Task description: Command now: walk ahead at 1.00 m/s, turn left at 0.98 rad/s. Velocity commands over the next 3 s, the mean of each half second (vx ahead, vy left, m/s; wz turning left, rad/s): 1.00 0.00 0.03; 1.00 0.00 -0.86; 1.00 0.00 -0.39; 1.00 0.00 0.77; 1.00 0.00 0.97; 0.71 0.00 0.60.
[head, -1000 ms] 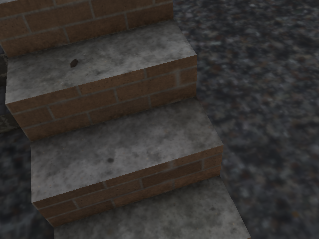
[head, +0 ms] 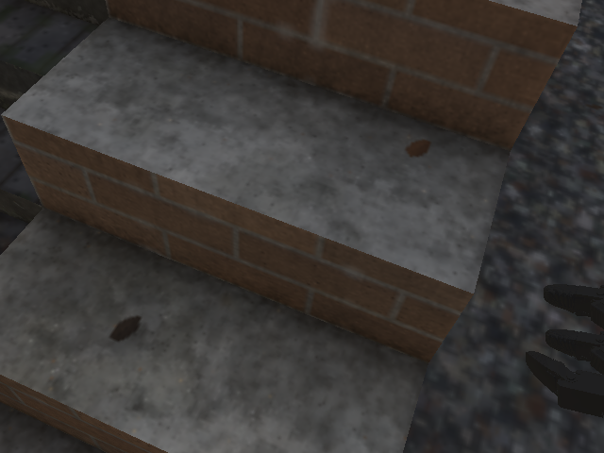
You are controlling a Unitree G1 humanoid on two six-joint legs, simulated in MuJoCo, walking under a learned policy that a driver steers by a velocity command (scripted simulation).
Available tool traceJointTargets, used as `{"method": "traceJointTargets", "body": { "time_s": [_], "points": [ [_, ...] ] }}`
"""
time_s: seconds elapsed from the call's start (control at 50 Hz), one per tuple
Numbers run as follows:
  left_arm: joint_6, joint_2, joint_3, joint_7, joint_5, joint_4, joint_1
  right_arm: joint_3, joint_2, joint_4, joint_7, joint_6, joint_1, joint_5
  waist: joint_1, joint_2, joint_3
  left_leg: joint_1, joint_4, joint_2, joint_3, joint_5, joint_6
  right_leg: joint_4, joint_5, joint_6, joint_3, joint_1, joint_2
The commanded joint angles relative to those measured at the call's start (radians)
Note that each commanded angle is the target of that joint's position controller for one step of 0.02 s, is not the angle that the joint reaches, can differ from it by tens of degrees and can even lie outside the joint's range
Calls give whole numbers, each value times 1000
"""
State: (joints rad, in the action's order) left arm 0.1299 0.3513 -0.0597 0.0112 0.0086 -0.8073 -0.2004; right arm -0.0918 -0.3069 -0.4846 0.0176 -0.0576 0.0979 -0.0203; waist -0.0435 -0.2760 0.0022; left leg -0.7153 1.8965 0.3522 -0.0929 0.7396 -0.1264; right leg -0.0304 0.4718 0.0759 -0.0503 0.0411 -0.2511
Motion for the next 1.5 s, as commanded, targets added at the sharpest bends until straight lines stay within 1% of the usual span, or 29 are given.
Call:
{"method": "traceJointTargets", "body": {
  "time_s": [0.02, 0.06, 0.1, 0.14, 0.18, 0.2, 0.26, 0.3, 0.34, 0.36, 0.38, 0.42, 0.46, 0.52, 0.6, 0.64, 0.7, 0.74, 0.82, 0.88, 0.92, 0.96, 0.98, 1.04, 1.1, 1.12, 1.18, 1.28, 1.5],
  "points": [
    [-63, 234, -54, 43, -77, 6, -102, 70, 3, 143, -31, 9, -36, -146, -141, 227, -498, 235, -807, -54, -186, 117, 76, 627, 2533, 142, 24, -657, 97],
    [-58, 145, 25, 108, 24, 48, -230, 123, 128, 130, -91, 12, 67, 2, 33, 1, -548, 769, -628, -3, -144, -129, 102, 448, 2318, 178, -99, -117, 96],
    [-28, 211, -2, 104, -43, 16, -159, 127, 85, 117, -91, 59, 171, 12, 20, 154, -507, 787, -1072, -83, -66, -330, 119, 539, 1483, 97, -150, -129, 144],
    [-96, 39, 23, 84, -128, -139, -680, 99, 82, 110, -72, 62, 684, 158, 476, 651, -324, 1046, -862, -311, 58, -1363, 114, 343, -696, -31, 33, 310, 92],
    [-108, -102, 47, 32, 13, -300, -1000, 100, 115, 154, -37, 24, 829, 90, 683, -375, -37, 177, 579, -5, -160, -703, 197, -340, 259, -245, 36, -206, 74],
    [-98, -319, 108, 12, 149, -415, -1030, 159, 326, 230, -60, 0, 903, 77, 497, -374, 54, -455, 937, 100, -222, 92, 147, 337, 1196, -266, -27, -526, 138],
    [-15, -621, 198, 91, 114, -797, -1599, 265, 592, 321, -115, -119, 1197, 106, 561, -288, 140, -776, 603, 27, -416, 476, 84, 368, 2085, 39, -6, -573, 210],
    [50, -463, 151, 191, 98, -577, -828, 260, 506, 338, -147, -84, 816, 121, 116, -164, -4, 15, -278, -151, -52, 527, 101, 341, 2365, 143, 291, 68, 132],
    [-49, -187, 32, 214, -95, -434, -615, 136, 181, -56, -188, -29, 189, 112, -39, 659, 27, 1373, -1456, -286, 167, -521, 110, 660, 611, 241, 373, 987, 259],
    [-119, -58, -53, 214, -127, -384, -639, 113, 209, -183, -171, 39, 269, 45, 41, 966, 141, 1285, -1916, -610, 442, -1290, 4, 1446, -1507, 108, 309, 1083, 408],
    [-256, -237, -34, 174, -177, -391, -1209, 94, 197, -60, -128, 17, 827, 96, 544, 1154, -188, 1273, -1363, -974, 354, -2135, -84, 2023, -2084, 108, 340, 1140, 139],
    [-299, -371, -34, 112, -59, -654, -1783, 122, 275, 38, -89, -42, 1390, 155, 1026, 312, 154, 801, -1066, -711, 8, -1747, 146, 580, -1290, -58, 396, 547, -79],
    [-186, -432, -33, 56, 27, -633, -1360, 105, 240, 79, -75, -122, 1039, 143, 726, -259, 211, 1183, -965, -413, -256, -1479, 147, 32, -409, -58, -94, 606, 320],
    [-246, -675, 48, 24, -70, -685, -1503, 163, 386, 82, -193, -114, 1120, 96, 754, 169, 37, 1178, -918, -411, -376, -749, 203, -67, -86, -43, 38, 472, 120],
    [-197, -654, 58, 104, -7, -600, -1146, 203, 550, 136, -184, -5, 995, 25, 443, -98, 148, 740, -509, -172, -344, -186, 231, 145, 708, 145, 297, 615, 212],
    [-171, -557, 2, 80, -3, -595, -1252, 173, 468, 81, -136, -25, 1111, 78, 599, 140, 85, 702, -307, -223, -407, -300, 225, 46, 619, 211, 109, 467, 176],
    [-122, -786, 69, 44, -15, -597, -1058, 217, 724, 95, -90, -10, 882, -1, 270, -54, 162, 281, -136, -64, -334, -11, 218, 328, 1018, 240, 363, 468, 279],
    [-103, -612, 16, 36, 21, -622, -1094, 231, 680, 57, -59, -15, 867, 15, 333, -127, -21, 85, -46, -39, -317, 81, 154, 199, 1186, 56, 428, 66, 230],
    [-121, -824, 30, 45, -1, -612, -1121, 227, 628, 25, -91, -68, 916, -3, 427, -270, 13, 267, -663, -18, -360, 10, 107, 269, 1374, 290, 148, 212, 424],
    [-124, -529, -59, 74, -23, -346, -702, 107, 363, -148, -41, 18, 405, 15, 195, -136, 8, 496, -1245, 21, -307, -65, 99, 350, 694, 444, 256, 133, 485],
    [-148, -251, -204, 49, -109, -224, -666, 11, 215, -174, 64, 9, 640, -11, 171, 916, -85, 201, -1663, -512, 94, -925, -129, 2031, -1371, 346, 368, 119, 553],
    [-212, -365, -140, 68, -104, -329, -1179, 0, 231, -226, 90, -24, 874, 76, 596, 291, -76, 45, -1634, -1160, 228, -1189, -114, 2338, -1603, -64, 560, 150, 84],
    [-227, -480, -82, 39, -66, -398, -1200, -1, 197, -225, 60, -22, 1010, -6, 705, 258, 28, 310, -1714, -803, -63, -950, 52, 1869, -1402, -189, 562, 393, 197],
    [-280, -469, -12, 105, 52, -271, -843, 29, 147, -273, 18, -6, 618, -3, 491, 73, 39, 418, -1463, -1168, -85, -914, 12, 1343, -1195, -257, 152, 422, -50],
    [-212, -129, -52, -15, -18, -231, -460, 77, 199, -200, -35, 6, 366, -107, 289, -605, 150, 88, -146, -425, -390, -151, 184, 695, -47, -513, 243, 353, 417],
    [-150, -122, -35, -1, -44, -129, -233, 127, 271, -125, -72, 11, 321, -1, 134, -641, 139, 41, -34, -285, -216, 165, 219, 370, -248, -480, 808, 599, 403],
    [-84, 4, -77, 49, 4, -22, -110, 126, 190, -123, -36, 24, 267, 92, 115, 118, 72, -22, -147, -430, 44, -184, 156, 362, -1033, -314, 813, 589, 257],
    [-51, -196, -50, 56, -28, -104, -294, 72, 80, -164, 8, -1, 84, 77, 175, 109, -41, -97, -699, -449, 165, -661, 72, 295, -968, -213, 749, -4, 160],
    [-24, 85, 10, -30, 31, 30, -24, 26, -84, -167, 7, 68, -187, 53, 89, 220, 13, -102, -912, -398, 103, -685, 115, 212, -463, -101, 434, -37, 169]
  ]
}}
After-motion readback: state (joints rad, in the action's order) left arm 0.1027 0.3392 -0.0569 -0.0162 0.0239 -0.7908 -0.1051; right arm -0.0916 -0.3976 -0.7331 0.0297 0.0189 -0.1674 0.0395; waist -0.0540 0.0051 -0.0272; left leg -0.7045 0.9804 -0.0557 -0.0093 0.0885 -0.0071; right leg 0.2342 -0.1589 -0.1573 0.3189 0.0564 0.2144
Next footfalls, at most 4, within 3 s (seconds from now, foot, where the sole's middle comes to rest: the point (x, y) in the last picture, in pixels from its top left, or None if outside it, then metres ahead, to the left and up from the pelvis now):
0.68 right None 0.12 -0.17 -0.82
0.98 left None -0.06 -0.30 -0.88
1.08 right None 0.05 -0.54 -0.86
1.78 left None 0.30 -0.52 -0.86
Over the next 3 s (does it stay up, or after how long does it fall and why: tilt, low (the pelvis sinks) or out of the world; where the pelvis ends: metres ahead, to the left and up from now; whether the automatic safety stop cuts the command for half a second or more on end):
stays up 0.55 -0.65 -0.08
